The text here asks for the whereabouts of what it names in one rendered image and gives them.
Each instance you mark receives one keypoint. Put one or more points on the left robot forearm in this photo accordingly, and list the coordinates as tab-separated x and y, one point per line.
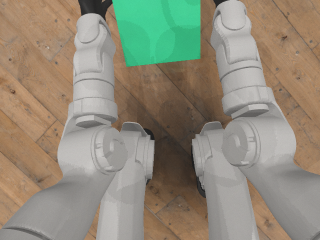
93	76

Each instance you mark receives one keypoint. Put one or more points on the robot left upper arm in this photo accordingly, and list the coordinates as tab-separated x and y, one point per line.
89	160

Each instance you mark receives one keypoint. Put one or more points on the robot left shin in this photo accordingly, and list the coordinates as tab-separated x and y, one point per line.
133	126

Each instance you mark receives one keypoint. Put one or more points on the carton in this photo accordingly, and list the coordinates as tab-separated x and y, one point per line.
158	31

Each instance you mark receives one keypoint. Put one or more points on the right robot forearm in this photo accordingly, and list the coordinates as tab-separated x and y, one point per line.
245	93

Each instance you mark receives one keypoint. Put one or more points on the robot left hand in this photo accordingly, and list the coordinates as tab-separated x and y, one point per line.
94	7

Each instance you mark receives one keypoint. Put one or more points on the robot right upper arm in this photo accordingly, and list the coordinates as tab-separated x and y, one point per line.
263	149

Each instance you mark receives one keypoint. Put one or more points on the left robot foot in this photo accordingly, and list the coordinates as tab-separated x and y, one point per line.
151	138

